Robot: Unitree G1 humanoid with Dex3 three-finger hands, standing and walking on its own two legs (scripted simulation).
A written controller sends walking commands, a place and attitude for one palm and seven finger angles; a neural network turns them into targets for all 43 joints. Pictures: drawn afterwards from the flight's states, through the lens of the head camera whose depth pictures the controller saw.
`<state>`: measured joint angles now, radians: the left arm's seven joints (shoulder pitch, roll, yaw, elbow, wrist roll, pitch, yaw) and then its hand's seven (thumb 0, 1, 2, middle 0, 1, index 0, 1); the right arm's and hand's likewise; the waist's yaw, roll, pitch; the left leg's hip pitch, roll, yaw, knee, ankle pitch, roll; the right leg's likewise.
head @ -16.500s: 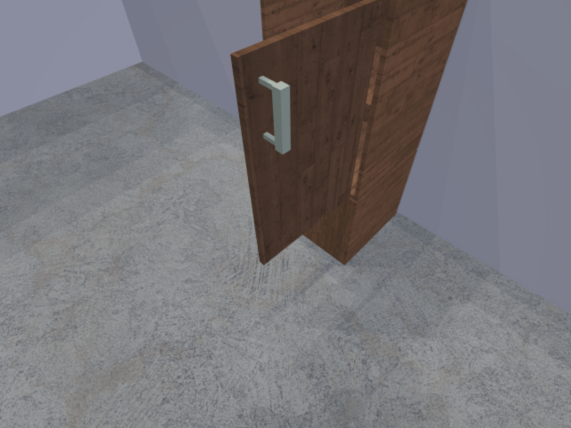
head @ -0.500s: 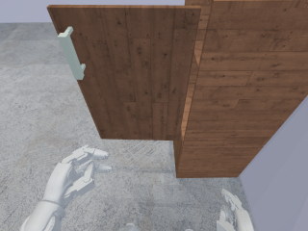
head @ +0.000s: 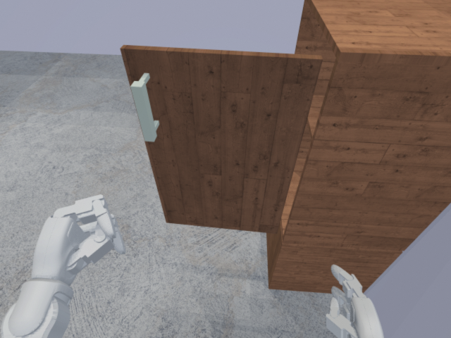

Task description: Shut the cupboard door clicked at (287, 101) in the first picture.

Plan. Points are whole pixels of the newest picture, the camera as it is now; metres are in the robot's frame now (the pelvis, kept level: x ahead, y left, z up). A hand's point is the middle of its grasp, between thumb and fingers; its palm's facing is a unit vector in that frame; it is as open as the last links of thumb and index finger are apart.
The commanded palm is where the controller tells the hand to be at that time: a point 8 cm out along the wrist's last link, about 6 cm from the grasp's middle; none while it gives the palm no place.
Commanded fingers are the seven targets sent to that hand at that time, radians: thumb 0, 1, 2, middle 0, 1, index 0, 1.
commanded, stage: raise the hand and make a fist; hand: left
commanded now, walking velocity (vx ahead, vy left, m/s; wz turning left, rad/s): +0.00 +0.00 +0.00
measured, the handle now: (148, 108) +0.51 +0.22 +0.16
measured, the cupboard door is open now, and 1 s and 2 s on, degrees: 88 88 88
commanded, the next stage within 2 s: bring the fist close to the handle in 0.66 s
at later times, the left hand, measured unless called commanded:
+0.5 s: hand (130, 233) +0.22 +0.16 +0.14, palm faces -0.03 -1.00 -0.04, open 3.1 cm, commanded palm +0.20 +0.22 +0.16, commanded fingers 0.00 0.90 0.90 -1.30 -1.50 -1.30 -1.50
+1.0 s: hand (115, 201) +0.26 +0.19 +0.17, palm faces +0.09 -0.99 -0.06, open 3.1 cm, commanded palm +0.24 +0.22 +0.16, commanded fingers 0.00 0.90 0.90 -1.30 -1.50 -1.30 -1.50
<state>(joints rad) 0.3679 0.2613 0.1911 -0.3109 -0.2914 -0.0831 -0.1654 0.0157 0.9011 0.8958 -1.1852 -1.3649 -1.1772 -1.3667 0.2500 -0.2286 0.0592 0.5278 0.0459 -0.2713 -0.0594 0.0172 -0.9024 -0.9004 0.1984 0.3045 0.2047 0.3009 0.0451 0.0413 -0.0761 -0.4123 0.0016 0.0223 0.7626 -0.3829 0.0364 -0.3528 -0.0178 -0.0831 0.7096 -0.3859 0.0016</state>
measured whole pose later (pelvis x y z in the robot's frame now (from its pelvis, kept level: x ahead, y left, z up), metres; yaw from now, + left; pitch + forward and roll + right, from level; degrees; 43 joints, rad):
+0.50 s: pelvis -0.01 -0.02 +0.02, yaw +0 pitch -2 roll +0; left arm 0.26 0.27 0.20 -0.25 -0.31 0.16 -0.26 0.01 0.90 0.90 -1.30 -1.50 -1.30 -1.50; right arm 0.25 -0.25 0.07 0.59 0.06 -0.23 -0.08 0.02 -0.90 -0.90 0.20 0.30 0.21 0.30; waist 0.04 0.06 -0.03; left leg -0.24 0.01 0.03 0.56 -0.28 0.02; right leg -0.20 -0.01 -0.08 0.54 -0.30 -0.02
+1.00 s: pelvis -0.01 -0.03 +0.02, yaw +0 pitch -3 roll +0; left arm 0.07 0.30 0.28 -0.07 -0.31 0.03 -0.22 0.02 0.90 0.90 -1.31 -1.50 -1.30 -1.50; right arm 0.24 -0.25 0.07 0.65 0.06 -0.26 -0.10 0.02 -0.90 -0.90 0.20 0.30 0.21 0.30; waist 0.05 0.05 -0.01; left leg -0.23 0.02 0.01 0.56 -0.28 0.00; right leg -0.18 0.01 -0.09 0.54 -0.30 -0.03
